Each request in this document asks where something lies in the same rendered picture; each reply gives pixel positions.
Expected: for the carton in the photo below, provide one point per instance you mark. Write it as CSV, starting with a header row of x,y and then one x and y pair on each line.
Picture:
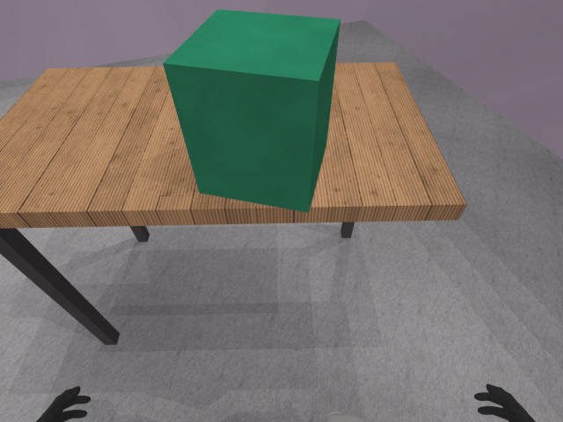
x,y
253,94

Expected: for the robot left hand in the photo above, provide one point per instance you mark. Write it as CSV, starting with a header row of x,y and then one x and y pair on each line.
x,y
69,397

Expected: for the robot right hand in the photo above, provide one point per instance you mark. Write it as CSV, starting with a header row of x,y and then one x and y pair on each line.
x,y
512,411

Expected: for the table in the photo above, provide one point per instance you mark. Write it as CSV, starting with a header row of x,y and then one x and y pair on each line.
x,y
103,147

